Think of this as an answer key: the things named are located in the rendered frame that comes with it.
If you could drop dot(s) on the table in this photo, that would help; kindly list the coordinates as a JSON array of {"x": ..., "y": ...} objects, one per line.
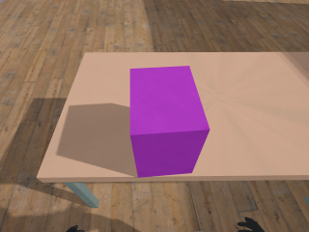
[{"x": 256, "y": 105}]

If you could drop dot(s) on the carton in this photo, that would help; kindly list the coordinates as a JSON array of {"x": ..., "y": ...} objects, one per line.
[{"x": 168, "y": 126}]

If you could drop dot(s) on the right robot hand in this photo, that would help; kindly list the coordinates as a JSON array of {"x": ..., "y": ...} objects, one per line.
[{"x": 251, "y": 224}]

